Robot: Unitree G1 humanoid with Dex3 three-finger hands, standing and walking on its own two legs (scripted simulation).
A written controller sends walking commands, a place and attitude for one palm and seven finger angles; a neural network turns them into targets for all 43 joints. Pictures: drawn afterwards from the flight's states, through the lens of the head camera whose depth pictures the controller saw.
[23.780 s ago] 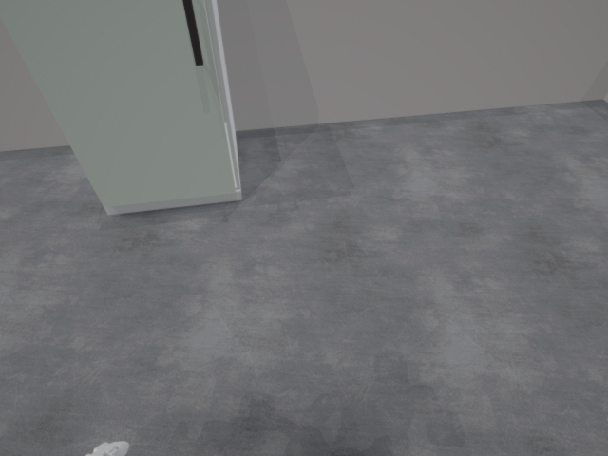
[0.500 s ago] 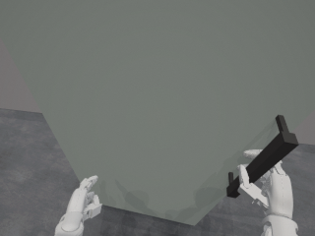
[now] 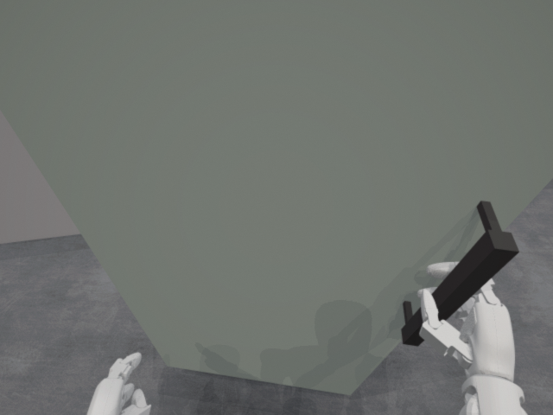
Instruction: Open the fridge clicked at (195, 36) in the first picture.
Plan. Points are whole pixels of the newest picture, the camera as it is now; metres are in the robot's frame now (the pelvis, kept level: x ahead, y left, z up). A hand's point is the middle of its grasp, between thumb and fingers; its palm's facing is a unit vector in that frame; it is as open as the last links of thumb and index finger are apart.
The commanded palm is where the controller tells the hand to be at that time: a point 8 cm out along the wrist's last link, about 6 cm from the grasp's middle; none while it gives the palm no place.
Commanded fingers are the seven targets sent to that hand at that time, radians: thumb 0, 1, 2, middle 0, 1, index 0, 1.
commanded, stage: walk backward, drawing the door open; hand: right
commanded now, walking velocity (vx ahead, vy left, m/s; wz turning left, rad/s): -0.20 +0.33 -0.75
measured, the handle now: (442, 284) +0.29 -0.18 +0.09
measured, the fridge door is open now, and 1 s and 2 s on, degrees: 19 57 80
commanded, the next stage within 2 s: stop walking and hold the door back in 1.52 s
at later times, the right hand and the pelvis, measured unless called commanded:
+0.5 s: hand out of the picture +0.08 -0.09 +0.08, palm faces +0.57 +0.77 -0.28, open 6.2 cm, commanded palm +0.02 -0.12 +0.08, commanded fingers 0.00 -0.90 -0.90 0.45 1.40 0.45 1.40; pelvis -0.07 +0.17 +0.01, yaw -22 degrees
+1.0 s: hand out of the picture -0.05 +0.02 +0.08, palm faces +0.83 +0.45 -0.33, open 6.3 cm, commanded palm -0.11 +0.02 +0.08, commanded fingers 0.00 -0.90 -0.90 0.45 1.40 0.45 1.40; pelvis -0.06 +0.33 +0.00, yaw -43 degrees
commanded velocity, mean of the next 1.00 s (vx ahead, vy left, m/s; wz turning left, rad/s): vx -0.22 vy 0.26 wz -0.73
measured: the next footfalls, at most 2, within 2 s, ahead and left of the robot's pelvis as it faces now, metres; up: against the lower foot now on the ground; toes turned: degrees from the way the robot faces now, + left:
right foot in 0.02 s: +0.01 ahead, -0.12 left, +0.00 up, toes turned -4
left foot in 0.32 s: +0.05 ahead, +0.22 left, +0.00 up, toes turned -13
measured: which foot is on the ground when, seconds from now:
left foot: down 0.00-0.02, up 0.04-0.30, down 0.32-0.64, up 0.66-0.96, down 0.98-1.00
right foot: up 0.00-0.00, down 0.02-0.32, up 0.34-0.64, down 0.66-0.98, up 1.00-1.00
